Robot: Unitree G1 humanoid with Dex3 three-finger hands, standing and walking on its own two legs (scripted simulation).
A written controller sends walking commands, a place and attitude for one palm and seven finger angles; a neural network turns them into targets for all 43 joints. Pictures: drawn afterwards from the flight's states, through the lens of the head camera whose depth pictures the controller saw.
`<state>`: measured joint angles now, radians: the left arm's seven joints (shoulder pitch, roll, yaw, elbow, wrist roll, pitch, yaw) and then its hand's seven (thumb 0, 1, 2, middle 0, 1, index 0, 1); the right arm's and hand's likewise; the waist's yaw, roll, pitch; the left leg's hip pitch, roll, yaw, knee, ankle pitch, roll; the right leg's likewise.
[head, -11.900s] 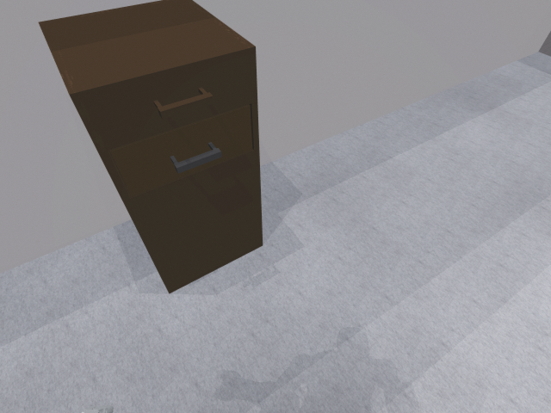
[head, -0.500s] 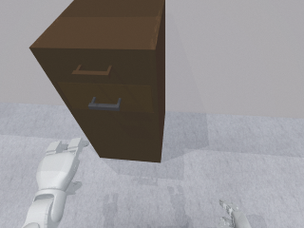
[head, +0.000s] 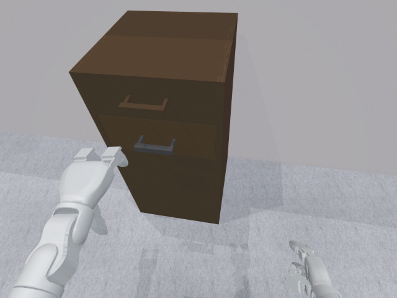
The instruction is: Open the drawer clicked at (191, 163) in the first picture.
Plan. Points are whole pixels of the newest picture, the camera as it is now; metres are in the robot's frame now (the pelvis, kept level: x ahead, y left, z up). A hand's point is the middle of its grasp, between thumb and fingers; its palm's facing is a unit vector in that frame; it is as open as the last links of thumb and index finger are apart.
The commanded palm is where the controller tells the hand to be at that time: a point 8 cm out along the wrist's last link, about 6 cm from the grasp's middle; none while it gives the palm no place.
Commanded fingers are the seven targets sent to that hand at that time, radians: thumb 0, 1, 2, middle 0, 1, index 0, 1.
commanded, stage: raise the hand with hooked fingers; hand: left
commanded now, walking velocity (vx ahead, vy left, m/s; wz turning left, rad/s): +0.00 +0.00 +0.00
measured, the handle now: (155, 144) +0.58 +0.23 -0.12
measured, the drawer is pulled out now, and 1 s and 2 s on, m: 0.00 0.00 0.00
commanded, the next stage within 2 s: move the hooked fingers above the handle in 0.54 s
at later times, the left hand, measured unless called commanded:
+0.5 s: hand (113, 185) +0.30 +0.21 +0.08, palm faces +0.01 -0.08 -1.00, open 13.8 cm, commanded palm +0.28 +0.22 +0.14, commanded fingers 0.00 -0.50 0.30 -0.30 -1.20 -0.30 -1.20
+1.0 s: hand (124, 170) +0.35 +0.21 +0.05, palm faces +0.00 -0.06 -1.00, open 13.8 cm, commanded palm +0.33 +0.23 +0.10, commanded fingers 0.00 -0.50 0.30 -0.30 -1.20 -0.30 -1.20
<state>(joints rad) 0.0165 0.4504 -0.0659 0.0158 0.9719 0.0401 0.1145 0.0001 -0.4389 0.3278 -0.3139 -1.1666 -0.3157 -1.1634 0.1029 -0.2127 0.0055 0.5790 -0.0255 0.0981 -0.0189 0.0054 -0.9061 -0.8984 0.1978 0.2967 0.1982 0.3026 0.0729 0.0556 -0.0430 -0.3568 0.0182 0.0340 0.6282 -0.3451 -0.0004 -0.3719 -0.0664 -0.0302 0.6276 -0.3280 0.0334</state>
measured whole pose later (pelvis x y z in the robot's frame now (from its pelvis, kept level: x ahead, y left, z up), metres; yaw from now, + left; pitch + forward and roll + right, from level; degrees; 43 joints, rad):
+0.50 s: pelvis +0.00 -0.02 +0.01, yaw +0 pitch +4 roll +0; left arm -0.04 0.47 -0.02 0.06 0.94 -0.14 0.09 0.00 -0.49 0.31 -0.32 -1.20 -0.32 -1.20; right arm 0.17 -0.26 -0.04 0.63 -0.02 0.11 -0.02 0.01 -0.91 -0.90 0.20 0.30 0.20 0.30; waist 0.07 0.07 -0.01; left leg -0.31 0.03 0.02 0.52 -0.28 -0.02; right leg -0.33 -0.05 -0.05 0.55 -0.29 0.01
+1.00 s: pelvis -0.01 -0.01 +0.00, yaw +1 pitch +7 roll +0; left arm -0.34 0.46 -0.05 0.43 1.02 -0.19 0.17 0.00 -0.49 0.30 -0.32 -1.20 -0.32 -1.20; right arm 0.17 -0.23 -0.04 0.66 -0.02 0.09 -0.04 0.00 -0.91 -0.90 0.20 0.30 0.20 0.30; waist 0.03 0.04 -0.03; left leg -0.43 0.03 0.01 0.61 -0.30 -0.02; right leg -0.45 -0.05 -0.05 0.62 -0.30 0.01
